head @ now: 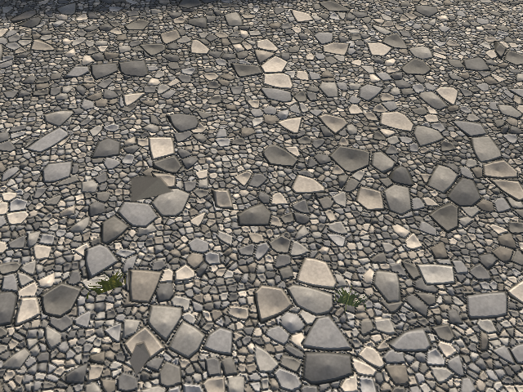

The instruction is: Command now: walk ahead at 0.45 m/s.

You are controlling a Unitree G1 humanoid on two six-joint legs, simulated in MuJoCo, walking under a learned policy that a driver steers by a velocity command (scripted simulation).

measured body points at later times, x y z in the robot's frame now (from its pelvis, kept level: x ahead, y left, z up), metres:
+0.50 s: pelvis +0.29 -0.04 +0.01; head +0.30 -0.04 +0.46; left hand +0.26 +0.22 -0.14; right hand +0.47 -0.29 -0.10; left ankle +0.48 +0.13 -0.68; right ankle +0.22 -0.13 -0.74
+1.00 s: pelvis +0.57 +0.02 +0.01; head +0.59 +0.03 +0.46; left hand +0.73 +0.29 -0.11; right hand +0.58 -0.24 -0.12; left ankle +0.54 +0.10 -0.74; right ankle +0.73 -0.16 -0.67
